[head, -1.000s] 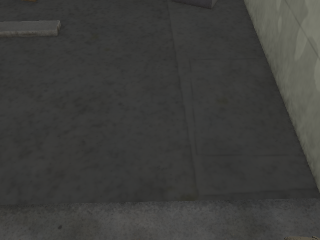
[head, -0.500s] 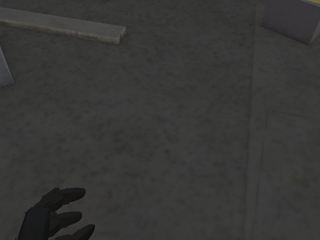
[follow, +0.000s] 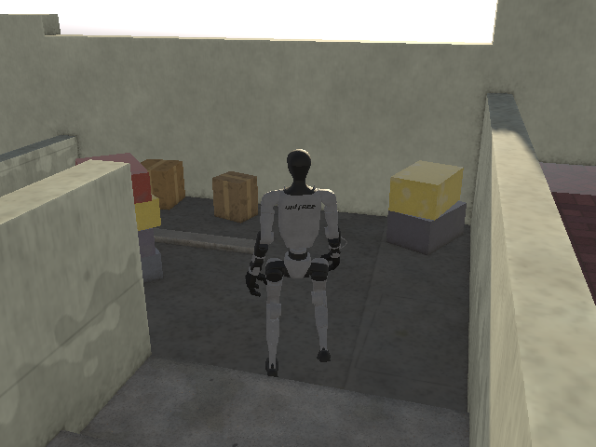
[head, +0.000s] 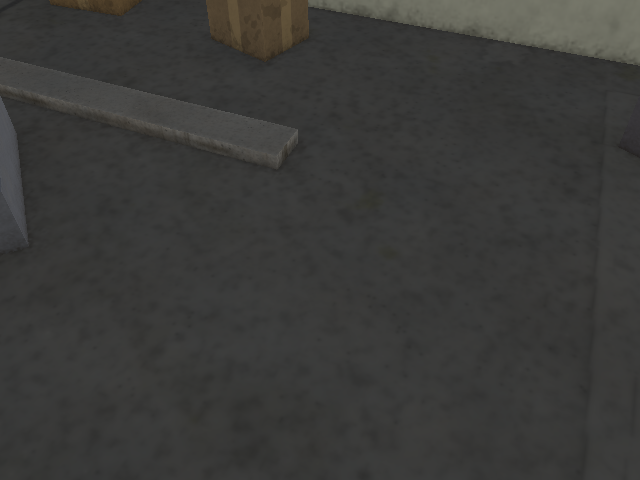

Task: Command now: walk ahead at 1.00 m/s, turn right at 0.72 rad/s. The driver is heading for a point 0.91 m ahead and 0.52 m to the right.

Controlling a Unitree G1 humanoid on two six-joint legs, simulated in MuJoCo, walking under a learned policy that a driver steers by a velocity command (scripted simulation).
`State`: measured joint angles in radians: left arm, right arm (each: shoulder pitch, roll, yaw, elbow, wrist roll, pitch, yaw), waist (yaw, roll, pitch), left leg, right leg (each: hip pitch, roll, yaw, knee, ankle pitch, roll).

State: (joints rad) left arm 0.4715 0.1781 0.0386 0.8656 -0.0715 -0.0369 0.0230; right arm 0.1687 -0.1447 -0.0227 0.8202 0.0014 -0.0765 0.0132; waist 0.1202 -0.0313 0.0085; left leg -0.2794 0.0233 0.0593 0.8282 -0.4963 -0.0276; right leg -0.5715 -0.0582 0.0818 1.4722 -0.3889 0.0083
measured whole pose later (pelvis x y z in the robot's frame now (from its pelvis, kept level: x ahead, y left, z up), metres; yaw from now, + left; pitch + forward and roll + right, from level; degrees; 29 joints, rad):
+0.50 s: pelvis +0.41 -0.21 +0.04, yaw -28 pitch +1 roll +4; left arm 0.49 0.18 0.00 0.78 -0.03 -0.07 0.01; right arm -0.08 -0.24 -0.03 0.63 -0.02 -0.13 0.01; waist 0.09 0.02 0.01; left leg -0.73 0.02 -0.12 0.69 0.03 -0.02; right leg -0.02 0.15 0.21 0.43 -0.37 -0.17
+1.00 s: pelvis +0.78 -0.46 +0.03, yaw -53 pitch +0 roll +5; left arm 0.00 0.31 0.02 0.57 -0.01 -0.06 -0.05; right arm 0.48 -0.31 -0.07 0.88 0.00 -0.12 0.02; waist -0.13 -0.03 0.07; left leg 0.11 -0.05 0.14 0.24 -0.34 -0.01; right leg -0.73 -0.09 0.05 0.79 -0.02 -0.05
